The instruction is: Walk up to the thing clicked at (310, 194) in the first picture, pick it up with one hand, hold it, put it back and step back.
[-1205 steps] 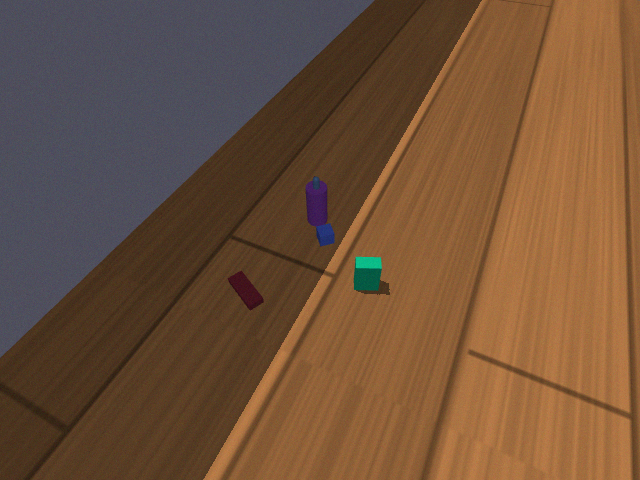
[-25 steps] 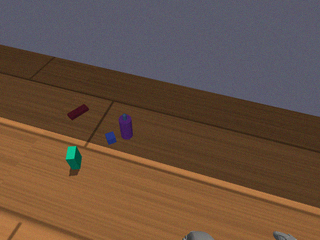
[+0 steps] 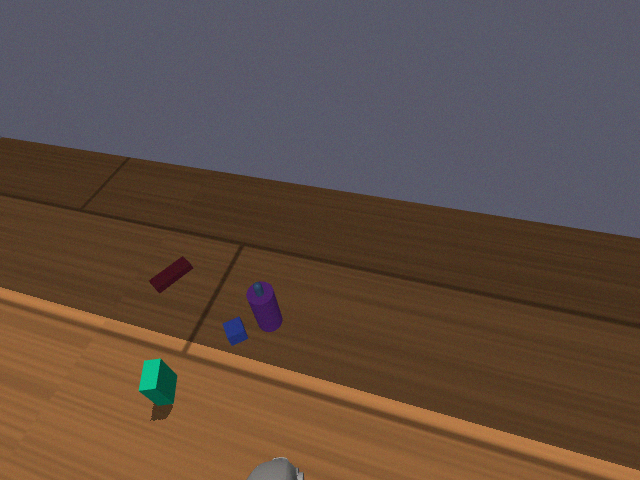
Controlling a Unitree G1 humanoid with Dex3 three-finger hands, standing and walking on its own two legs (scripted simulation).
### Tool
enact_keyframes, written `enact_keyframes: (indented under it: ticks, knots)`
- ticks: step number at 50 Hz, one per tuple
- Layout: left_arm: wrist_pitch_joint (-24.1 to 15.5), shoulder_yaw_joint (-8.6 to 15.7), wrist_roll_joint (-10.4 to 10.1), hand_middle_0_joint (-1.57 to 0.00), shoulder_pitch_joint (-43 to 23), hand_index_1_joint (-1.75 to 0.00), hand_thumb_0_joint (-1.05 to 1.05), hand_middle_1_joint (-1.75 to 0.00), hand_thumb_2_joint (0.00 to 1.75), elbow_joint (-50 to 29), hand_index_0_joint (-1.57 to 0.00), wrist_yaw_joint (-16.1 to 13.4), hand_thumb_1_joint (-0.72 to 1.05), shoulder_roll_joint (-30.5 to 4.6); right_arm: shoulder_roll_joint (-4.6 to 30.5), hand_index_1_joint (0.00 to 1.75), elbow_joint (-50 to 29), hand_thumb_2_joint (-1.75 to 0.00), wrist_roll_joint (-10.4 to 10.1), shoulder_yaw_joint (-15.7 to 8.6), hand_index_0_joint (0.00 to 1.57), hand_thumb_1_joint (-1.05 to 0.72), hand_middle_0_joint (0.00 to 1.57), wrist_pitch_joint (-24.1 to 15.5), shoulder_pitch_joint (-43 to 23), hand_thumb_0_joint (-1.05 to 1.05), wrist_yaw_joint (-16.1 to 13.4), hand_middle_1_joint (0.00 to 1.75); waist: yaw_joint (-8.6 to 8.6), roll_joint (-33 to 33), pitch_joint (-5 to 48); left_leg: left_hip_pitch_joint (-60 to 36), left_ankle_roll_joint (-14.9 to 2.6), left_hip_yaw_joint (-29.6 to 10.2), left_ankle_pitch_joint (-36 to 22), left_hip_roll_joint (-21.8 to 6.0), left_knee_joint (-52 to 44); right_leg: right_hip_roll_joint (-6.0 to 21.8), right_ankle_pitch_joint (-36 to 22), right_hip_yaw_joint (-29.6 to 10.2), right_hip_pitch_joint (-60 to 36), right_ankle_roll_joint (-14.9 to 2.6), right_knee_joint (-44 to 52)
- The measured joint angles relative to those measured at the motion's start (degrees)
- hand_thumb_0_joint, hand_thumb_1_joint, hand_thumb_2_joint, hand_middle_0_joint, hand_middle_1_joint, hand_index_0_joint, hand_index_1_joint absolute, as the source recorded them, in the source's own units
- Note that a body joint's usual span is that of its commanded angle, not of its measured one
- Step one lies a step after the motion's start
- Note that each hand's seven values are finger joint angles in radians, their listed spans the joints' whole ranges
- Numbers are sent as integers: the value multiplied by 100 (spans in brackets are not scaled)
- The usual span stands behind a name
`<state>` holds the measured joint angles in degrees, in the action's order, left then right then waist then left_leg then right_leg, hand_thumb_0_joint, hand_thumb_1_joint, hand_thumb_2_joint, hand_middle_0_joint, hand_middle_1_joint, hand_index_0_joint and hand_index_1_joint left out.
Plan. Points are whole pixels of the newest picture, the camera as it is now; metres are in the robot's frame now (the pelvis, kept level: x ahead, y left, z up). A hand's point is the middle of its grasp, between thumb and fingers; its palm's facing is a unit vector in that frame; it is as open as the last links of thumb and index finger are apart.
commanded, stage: walk up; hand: left
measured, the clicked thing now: (263, 303) +0.73 +0.27 -0.65
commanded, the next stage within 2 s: none
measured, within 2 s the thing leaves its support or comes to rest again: neither
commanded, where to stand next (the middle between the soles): +0.35 +0.02 m, yaw +0 degrees
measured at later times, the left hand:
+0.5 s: hand (160, 419) +0.24 +0.29 -0.15, palm faces -0.07 -0.93 -0.36, open 7.4 cm
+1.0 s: hand (182, 362) +0.34 +0.28 -0.17, palm faces -0.01 -0.92 -0.40, open 7.4 cm
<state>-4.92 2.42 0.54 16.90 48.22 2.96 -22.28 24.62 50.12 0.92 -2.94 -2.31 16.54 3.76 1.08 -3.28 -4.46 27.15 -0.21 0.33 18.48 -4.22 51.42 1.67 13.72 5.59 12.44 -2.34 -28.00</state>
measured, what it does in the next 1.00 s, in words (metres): walks ahead: left foot, then right foot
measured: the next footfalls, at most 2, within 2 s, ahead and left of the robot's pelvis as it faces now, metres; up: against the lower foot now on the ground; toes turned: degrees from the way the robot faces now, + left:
left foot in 0.16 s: +0.21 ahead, +0.15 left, +0.00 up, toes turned +6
right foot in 0.56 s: +0.34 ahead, -0.13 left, +0.00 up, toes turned -2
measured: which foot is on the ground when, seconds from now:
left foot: up 0.00-0.14, down 0.16-0.58, up 0.60-0.90, down 0.92-1.00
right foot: down 0.00-0.20, up 0.22-0.54, down 0.56-1.00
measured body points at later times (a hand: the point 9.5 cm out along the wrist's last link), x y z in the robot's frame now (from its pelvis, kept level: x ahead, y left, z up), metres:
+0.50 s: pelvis +0.18 +0.01 -0.01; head +0.20 +0.02 +0.44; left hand +0.24 +0.33 -0.12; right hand +0.23 -0.31 -0.11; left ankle +0.17 +0.14 -0.74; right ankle +0.28 -0.13 -0.71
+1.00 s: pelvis +0.26 +0.01 -0.03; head +0.29 +0.01 +0.42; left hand +0.34 +0.33 -0.14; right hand +0.36 -0.30 -0.15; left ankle +0.32 +0.15 -0.74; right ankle +0.30 -0.13 -0.74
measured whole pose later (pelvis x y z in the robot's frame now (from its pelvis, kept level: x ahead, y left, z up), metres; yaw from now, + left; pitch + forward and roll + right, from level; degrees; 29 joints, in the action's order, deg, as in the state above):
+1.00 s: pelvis +0.26 +0.01 -0.03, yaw +1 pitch -3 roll +0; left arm -1.2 0.4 -0.6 11.1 52.9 -0.9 -23.0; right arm 22.3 53.7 0.7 -1.8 0.1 9.2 1.1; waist 1.0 -0.3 -6.9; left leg 21.8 0.8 0.7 16.8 -2.4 41.3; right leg 2.9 23.6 1.1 20.6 0.0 -43.9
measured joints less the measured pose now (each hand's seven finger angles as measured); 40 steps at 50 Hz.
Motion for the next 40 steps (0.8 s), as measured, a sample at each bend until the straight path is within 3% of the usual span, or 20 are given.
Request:
enact_keyframes:
  ticks: [4, 8, 10, 13, 15, 23, 28, 29, 32, 34, 37, 40]
  knots:
    - [9, 33, 14, -21, 187, -30, 1, -30, 89, -31, -21, 12, 90, -116, -44, 30, 26, -89, 60, -12, 20, -90, 20, -4, -45, 1, 55, 30, 89, 120, -1, -24, 28, 84, -362, -89, -1033, -22, 287, 68, -264, 69, -20]
    - [89, 20, 6, -21, 377, -30, 1, -30, 89, 11, -21, 14, 90, -237, -49, 30, 14, -89, 74, -38, 20, -90, 20, -82, -73, 1, 64, 30, 120, 264, 55, -394, -63, 255, -640, -1, -1743, 48, 835, 110, -418, 210, -438]
    - [154, 18, 1, -21, 413, -30, 1, -30, 89, 84, -20, -20, 90, -287, -72, 30, -35, -89, 99, -64, 20, -90, 20, -179, -127, 1, 18, 30, 98, 482, 22, -501, -84, 382, -797, 166, -1619, 263, 1174, -10, -242, 158, -1190]
    - [277, -30, -29, -21, 301, -30, 1, -30, 89, 261, -20, -89, 90, -253, -127, 30, -205, -89, 16, -51, 20, -90, 20, -262, -152, 1, -49, 30, -30, 534, -43, -649, -125, 398, -445, 176, -1407, 43, 1388, -462, 496, 35, -2934]
    - [281, -40, -59, -20, 219, -30, 1, -30, 89, 292, -20, -97, 90, -289, -212, 30, -264, -89, -26, 8, 20, -90, 20, -275, -108, 1, -95, 30, -77, 635, -73, -899, -114, 418, -426, 196, -1616, 0, 1173, -602, 910, 5, -3388]
    - [244, 10, -17, -20, 7, -30, 1, -30, 89, 262, -20, 62, 91, -227, -164, 30, -306, -89, 4, 78, 20, -90, 20, -217, 161, 1, -97, 30, -185, 603, -76, -1627, -78, 507, -237, 210, -2158, 374, 390, -503, 1519, 203, -1913]
    - [94, 48, 6, -20, -15, -30, 1, -30, 89, 278, -20, 47, 90, -223, -10, 30, -289, -89, -5, 47, 20, -90, 20, -50, 314, 1, -77, 31, -260, 344, -2, -1688, 26, 440, 361, 73, -1635, 236, -227, -365, 1023, 197, -715]
    - [34, 76, 22, -21, -28, -30, 1, -30, 89, 277, -20, 2, 90, -214, 21, 30, -263, -89, -16, 39, 20, -90, 20, -10, 313, 1, -97, 31, -235, 230, -14, -1579, -54, 377, 563, -29, -1255, 137, -333, -316, 966, 202, -724]
    - [-21, 41, 6, -20, -107, -30, 1, -30, 89, 216, -20, -121, 90, -128, 13, 30, -106, -89, -22, 39, 20, -90, 20, 164, 132, 1, -200, 30, -147, 51, -125, -965, -133, -13, 1034, 140, 278, 59, -11, -249, 948, 142, -1044]
    - [-19, -28, -25, -21, -132, -30, 1, -30, 89, 163, -20, -167, 90, -47, 28, 30, -47, -89, -50, 43, 20, -90, 20, 211, 13, 1, -230, 30, -96, -39, -183, -570, -134, -85, 990, 246, 850, 65, 6, -233, 811, 123, -909]
    - [-12, -99, -19, -21, -109, -30, 1, -30, 89, 102, -20, -224, 90, 0, 16, 30, -24, -89, -47, 48, 20, -90, 20, 212, -130, 1, -228, 30, -42, -87, -227, -203, -87, -57, 757, 217, 770, 76, -18, -229, 639, 123, -691]
    - [15, -136, 16, -21, -85, -30, 1, -30, 89, 92, -21, -285, 90, -13, -30, 30, 14, -89, -24, 48, 20, -90, 20, 250, -278, 1, -227, 30, 8, -64, -249, -137, -30, -49, 564, 136, 82, 79, 54, -253, 583, 148, -695]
